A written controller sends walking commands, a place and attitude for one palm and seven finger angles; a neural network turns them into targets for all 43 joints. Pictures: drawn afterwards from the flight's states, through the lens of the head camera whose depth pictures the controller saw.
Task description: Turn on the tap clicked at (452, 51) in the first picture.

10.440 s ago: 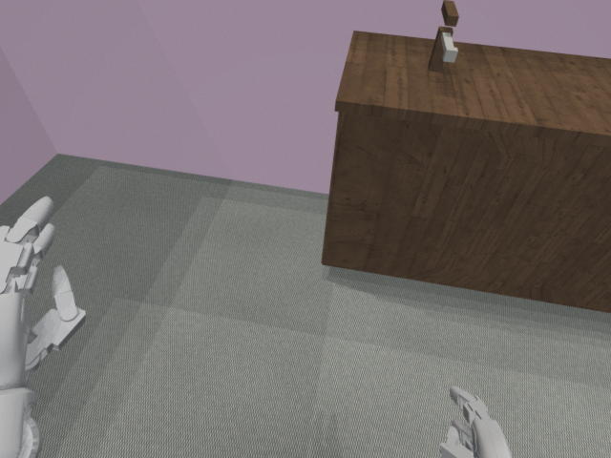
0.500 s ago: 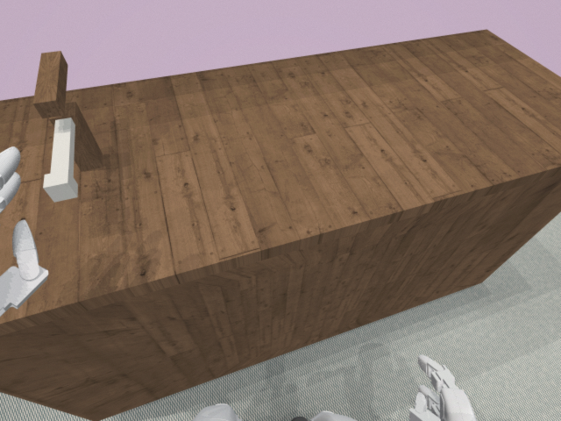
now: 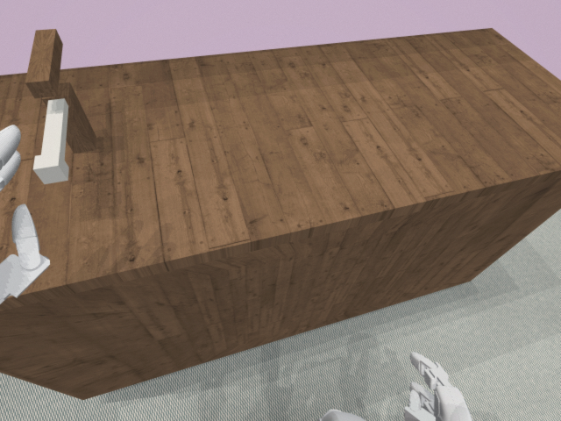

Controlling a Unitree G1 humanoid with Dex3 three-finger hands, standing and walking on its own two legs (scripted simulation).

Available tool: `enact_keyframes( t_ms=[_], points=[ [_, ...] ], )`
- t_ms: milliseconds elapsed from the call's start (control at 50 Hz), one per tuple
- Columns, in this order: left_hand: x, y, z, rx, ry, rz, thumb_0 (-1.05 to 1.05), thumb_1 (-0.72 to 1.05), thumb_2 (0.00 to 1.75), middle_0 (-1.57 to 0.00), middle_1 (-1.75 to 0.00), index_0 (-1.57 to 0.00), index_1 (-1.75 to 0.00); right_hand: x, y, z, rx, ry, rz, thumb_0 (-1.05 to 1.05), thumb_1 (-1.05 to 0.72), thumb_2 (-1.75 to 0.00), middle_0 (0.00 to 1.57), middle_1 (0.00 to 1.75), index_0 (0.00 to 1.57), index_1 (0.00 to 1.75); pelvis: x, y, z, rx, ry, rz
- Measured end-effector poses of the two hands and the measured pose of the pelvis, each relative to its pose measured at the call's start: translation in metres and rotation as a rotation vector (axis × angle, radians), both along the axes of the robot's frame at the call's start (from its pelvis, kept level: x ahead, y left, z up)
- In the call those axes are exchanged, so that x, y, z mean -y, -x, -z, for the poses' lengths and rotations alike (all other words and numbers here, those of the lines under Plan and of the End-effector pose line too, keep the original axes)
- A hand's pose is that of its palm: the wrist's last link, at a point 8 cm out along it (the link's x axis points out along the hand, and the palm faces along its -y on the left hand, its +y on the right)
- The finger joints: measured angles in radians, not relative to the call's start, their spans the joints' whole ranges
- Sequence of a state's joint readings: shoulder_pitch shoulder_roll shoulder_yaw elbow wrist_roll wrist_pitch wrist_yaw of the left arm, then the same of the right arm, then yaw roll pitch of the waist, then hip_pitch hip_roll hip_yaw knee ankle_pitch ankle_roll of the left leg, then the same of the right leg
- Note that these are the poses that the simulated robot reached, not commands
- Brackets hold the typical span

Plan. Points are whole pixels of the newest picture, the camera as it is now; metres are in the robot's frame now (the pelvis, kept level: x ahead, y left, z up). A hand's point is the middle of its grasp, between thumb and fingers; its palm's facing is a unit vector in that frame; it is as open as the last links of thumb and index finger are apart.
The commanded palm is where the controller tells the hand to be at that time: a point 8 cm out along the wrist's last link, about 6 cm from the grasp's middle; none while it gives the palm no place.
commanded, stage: come to a stop and stand still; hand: left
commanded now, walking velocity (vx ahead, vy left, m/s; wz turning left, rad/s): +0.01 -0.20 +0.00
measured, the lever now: (51, 168) +0.37 +0.34 +0.13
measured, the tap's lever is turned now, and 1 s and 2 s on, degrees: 0 0 0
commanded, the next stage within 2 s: look again from close up in 1.82 s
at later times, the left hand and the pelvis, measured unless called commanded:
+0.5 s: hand (21, 256) +0.21 +0.25 +0.21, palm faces +0.48 -0.72 -0.50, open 7.4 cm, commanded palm +0.14 +0.25 +0.18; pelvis -0.02 -0.03 +0.00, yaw +1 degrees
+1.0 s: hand (0, 297) +0.18 +0.26 +0.19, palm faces +0.46 -0.84 -0.29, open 7.4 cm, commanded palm +0.13 +0.28 +0.18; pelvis -0.04 +0.00 +0.01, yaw -1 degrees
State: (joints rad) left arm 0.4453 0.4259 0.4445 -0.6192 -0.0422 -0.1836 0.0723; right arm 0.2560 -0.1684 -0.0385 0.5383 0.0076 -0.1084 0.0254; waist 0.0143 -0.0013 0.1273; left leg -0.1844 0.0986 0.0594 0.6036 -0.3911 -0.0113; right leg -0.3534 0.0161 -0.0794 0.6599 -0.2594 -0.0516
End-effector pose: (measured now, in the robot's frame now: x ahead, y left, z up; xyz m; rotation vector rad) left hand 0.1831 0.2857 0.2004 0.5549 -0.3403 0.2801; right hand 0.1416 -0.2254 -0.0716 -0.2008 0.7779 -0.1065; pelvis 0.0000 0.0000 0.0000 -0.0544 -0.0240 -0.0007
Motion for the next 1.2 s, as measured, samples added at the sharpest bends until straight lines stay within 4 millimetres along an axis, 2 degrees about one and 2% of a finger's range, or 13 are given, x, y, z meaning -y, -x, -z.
enact_keyframes(
  t_ms=[100,220,300,380,460,520,580,700,760,820,900,1000,1200],
  points=[
    [0.016,0.0,0.017,-0.034,-0.009,-0.006,0.01,0.89,0.9,-0.2,-0.31,-0.21,-0.3,0.015,-0.008,0.022,-0.01,-0.028,-0.001,0.01,-0.9,-0.9,0.2,0.3,0.2,0.3,0.018,0.007,0.014,0.017,0.027,-0.032],
    [0.026,0.011,0.033,-0.051,0.07,-0.016,0.01,0.89,0.9,-0.21,-0.31,-0.21,-0.3,0.032,-0.004,0.01,0.006,0.036,0.025,0.01,-0.91,-0.9,0.2,0.3,0.2,0.3,0.025,0.01,0.014,0.01,-0.03,0.003],
    [0.032,0.013,0.017,0.0,0.048,-0.03,0.01,0.88,0.9,-0.21,-0.31,-0.22,-0.3,0.037,-0.001,0.005,0.03,0.041,0.03,0.01,-0.91,-0.9,0.2,0.3,0.2,0.3,0.027,0.007,0.008,0.027,-0.06,0.008],
    [0.033,0.015,-0.009,0.059,-0.028,-0.064,0.01,0.88,0.9,-0.21,-0.31,-0.22,-0.3,0.036,-0.003,0.014,0.03,-0.01,0.001,0.01,-0.91,-0.9,0.2,0.3,0.2,0.3,0.03,0.006,0.006,0.029,-0.021,-0.044],
    [0.024,0.018,-0.011,0.036,-0.04,-0.096,0.01,0.89,0.9,-0.21,-0.31,-0.21,-0.3,0.036,-0.001,0.016,0.011,-0.021,-0.002,0.01,-0.91,-0.9,0.2,0.3,0.2,0.3,0.033,0.009,0.003,0.024,-0.031,-0.037],
    [-0.004,0.013,-0.028,0.124,-0.107,-0.142,0.01,0.88,0.9,-0.21,-0.31,-0.22,-0.3,0.032,0.0,0.015,0.013,0.006,-0.056,0.01,-0.91,-0.9,0.2,0.3,0.2,0.3,0.035,0.018,0.003,0.028,-0.041,-0.015],
    [-0.016,0.011,-0.023,0.141,-0.011,-0.179,0.01,0.89,0.9,-0.21,-0.31,-0.21,-0.3,0.028,0.003,0.008,0.047,-0.019,-0.063,0.01,-0.91,-0.9,0.2,0.3,0.2,0.3,0.03,0.024,0.0,0.037,-0.058,0.008],
    [0.029,0.024,0.028,-0.044,0.145,-0.026,0.01,0.89,0.9,-0.2,-0.3,-0.2,-0.3,0.02,0.009,-0.009,0.139,-0.033,-0.05,0.01,-0.91,-0.9,0.2,0.3,0.2,0.3,0.018,0.03,-0.003,0.045,-0.059,0.029],
    [0.033,0.033,0.041,-0.082,0.163,0.018,0.01,0.89,0.9,-0.21,-0.31,-0.21,-0.3,0.015,0.015,-0.018,0.142,-0.003,-0.047,0.01,-0.91,-0.9,0.2,0.3,0.2,0.3,0.017,0.032,-0.003,0.042,-0.053,0.027],
    [0.017,0.037,0.038,-0.049,0.15,-0.01,0.01,0.88,0.9,-0.21,-0.31,-0.22,-0.3,0.01,0.019,-0.024,0.134,0.031,-0.061,0.01,-0.91,-0.9,0.2,0.3,0.2,0.3,0.015,0.036,-0.005,0.039,-0.038,0.022],
    [-0.008,0.041,0.019,0.059,0.132,-0.075,0.02,0.88,0.9,-0.21,-0.31,-0.22,-0.3,0.003,0.021,-0.026,0.133,0.048,-0.086,0.01,-0.9,-0.9,0.2,0.3,0.2,0.3,0.009,0.04,-0.004,0.046,-0.029,0.017],
    [-0.011,0.041,0.005,0.127,0.147,-0.072,0.01,0.89,0.9,-0.2,-0.31,-0.21,-0.3,-0.009,0.019,-0.025,0.141,0.033,-0.092,0.01,-0.9,-0.9,0.2,0.3,0.2,0.3,-0.003,0.037,-0.006,0.047,-0.025,0.019],
    [-0.015,0.027,0.03,-0.027,0.143,-0.078,0.01,0.89,0.9,-0.2,-0.31,-0.21,-0.3,-0.029,0.009,-0.016,0.104,-0.014,-0.089,0.01,-0.9,-0.9,0.2,0.3,0.2,0.3,-0.009,0.023,-0.008,0.038,-0.039,0.008]
  ],
)
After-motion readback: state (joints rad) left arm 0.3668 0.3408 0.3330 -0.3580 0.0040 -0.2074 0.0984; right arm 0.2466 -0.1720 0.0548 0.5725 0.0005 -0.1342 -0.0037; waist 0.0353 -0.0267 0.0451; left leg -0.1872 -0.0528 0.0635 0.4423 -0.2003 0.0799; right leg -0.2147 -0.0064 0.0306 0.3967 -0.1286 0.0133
